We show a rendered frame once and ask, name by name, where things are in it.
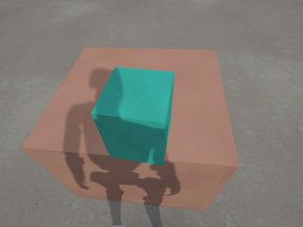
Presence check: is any carton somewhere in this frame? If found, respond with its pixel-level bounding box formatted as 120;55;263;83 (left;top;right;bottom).
91;67;174;166

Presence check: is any pedestal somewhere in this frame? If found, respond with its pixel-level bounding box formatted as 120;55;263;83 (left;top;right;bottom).
21;46;240;211

